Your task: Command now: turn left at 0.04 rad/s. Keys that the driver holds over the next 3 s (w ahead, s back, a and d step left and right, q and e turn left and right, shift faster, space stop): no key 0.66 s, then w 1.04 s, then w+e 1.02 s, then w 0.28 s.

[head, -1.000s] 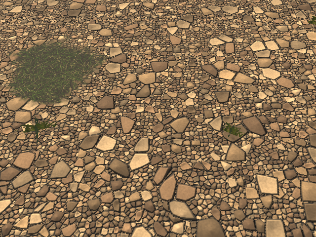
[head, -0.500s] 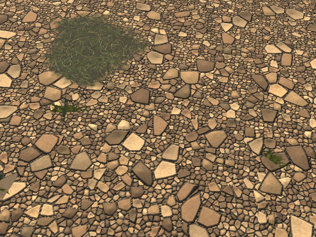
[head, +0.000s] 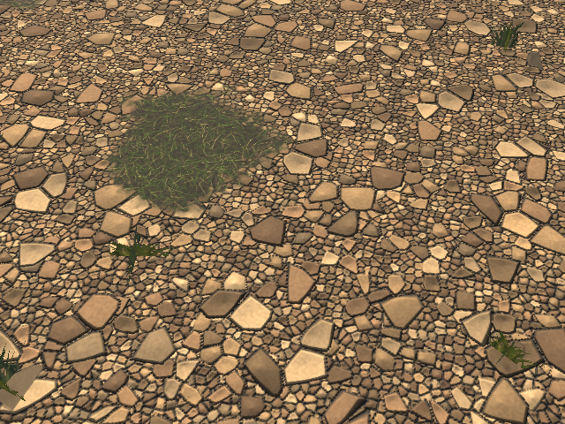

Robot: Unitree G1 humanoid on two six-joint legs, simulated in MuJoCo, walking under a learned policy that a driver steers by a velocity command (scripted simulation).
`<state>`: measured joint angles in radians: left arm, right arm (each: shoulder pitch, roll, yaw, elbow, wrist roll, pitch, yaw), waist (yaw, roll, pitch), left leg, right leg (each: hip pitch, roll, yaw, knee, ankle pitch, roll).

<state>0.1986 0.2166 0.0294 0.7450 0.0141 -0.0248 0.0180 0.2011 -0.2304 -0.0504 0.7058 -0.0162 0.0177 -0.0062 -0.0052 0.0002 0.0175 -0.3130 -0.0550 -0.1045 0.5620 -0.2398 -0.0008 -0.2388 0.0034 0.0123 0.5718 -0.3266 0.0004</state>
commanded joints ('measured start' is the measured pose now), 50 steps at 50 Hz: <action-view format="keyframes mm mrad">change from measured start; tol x8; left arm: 1 -2 112 30 -65 -2 -11 0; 34 63 86 22 96 -9 -17 -1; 46 89 211 67 130 -53 -29 -1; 50 53 45 14 66 -23 -57 -10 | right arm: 1 -35 -83 -23 -70 2 -17 -6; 35 13 -63 -29 133 14 -5 -48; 43 -120 -80 -28 105 47 -104 0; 48 136 -102 -53 226 50 -103 9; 50 346 -287 -91 248 40 -107 -1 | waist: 1 13 17 -64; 33 6 2 -8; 38 58 -165 133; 48 -76 -77 -7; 50 -134 291 -115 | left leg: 1 60 65 -65 -62 170 35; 34 153 55 -38 -90 122 -2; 36 42 -12 50 8 -165 0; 41 -353 123 47 283 -246 42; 44 -183 103 113 93 -150 45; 48 322 12 186 -78 47 37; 49 459 148 -8 -171 -54 88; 50 593 404 -479 -326 -207 245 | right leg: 1 -6 -66 66 -97 153 -38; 33 -14 -48 62 -185 126 -46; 36 -3 -82 148 -278 -307 -109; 38 13 -288 418 -421 -515 -228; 40 85 -365 505 -455 -387 -280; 43 181 -297 353 -429 -160 -230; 48 -107 -151 121 -226 38 -152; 49 -215 -77 29 43 69 -90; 50 -445 41 -39 395 -161 -27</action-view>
